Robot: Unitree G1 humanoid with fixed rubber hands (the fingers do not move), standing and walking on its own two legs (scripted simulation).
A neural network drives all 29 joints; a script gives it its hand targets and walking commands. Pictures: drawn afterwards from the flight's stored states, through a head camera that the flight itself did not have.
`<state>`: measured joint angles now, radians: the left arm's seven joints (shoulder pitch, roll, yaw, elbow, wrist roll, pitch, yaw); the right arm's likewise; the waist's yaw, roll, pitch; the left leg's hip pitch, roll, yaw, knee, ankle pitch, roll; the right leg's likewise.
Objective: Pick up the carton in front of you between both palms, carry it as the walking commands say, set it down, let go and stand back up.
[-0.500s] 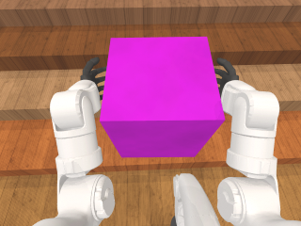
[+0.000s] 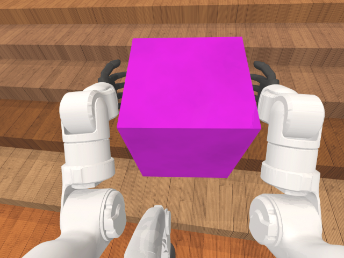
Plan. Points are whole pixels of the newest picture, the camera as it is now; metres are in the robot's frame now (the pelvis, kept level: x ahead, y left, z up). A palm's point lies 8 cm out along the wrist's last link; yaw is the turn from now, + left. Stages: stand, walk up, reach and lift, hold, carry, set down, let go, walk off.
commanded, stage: carry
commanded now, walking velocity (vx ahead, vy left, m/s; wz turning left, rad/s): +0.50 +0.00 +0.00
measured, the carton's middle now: (185, 116) +0.40 +0.04 +0.13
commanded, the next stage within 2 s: none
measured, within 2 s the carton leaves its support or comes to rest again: neither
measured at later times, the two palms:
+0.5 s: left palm out of the picture +0.72 +0.11 +0.30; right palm out of the picture +0.70 -0.19 +0.30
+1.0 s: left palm out of the picture +1.02 +0.12 +0.44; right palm out of the picture +1.02 -0.18 +0.43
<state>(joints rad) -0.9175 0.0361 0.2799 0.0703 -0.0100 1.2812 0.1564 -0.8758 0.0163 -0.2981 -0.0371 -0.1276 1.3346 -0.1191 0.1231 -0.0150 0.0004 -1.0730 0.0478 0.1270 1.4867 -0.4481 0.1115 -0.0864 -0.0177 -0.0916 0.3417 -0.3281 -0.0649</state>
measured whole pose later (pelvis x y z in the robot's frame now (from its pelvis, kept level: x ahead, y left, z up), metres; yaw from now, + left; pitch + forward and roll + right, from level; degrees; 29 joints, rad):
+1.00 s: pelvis +0.64 -0.02 +0.24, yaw -1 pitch +5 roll +3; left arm -0.93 0.03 0.30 0.20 0.05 1.36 0.14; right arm -0.95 -0.04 -0.28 0.20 -0.10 1.38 -0.11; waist 0.03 0.00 -0.09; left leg -1.03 0.08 0.15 1.25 -0.32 0.12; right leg 0.00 -0.12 -0.12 0.26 -0.28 -0.01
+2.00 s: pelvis +1.25 -0.04 +0.47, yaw -1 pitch +5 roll +3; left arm -0.92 0.03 0.30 0.21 0.05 1.38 0.14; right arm -0.95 -0.05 -0.25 0.24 -0.07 1.38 -0.13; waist 0.00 0.00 -0.12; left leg -1.02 0.09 0.16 1.23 -0.33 0.11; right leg 0.00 -0.14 -0.11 0.26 -0.27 -0.01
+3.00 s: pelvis +1.63 -0.09 +0.68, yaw +1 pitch +2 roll +0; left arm -0.86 0.00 0.29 0.25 0.11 1.34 0.12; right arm -0.86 -0.02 -0.28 0.27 -0.09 1.33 -0.12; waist -0.01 -0.01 -0.09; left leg -0.37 -0.02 0.07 0.59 -0.24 0.05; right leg -0.42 -0.02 -0.14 0.55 -0.16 -0.06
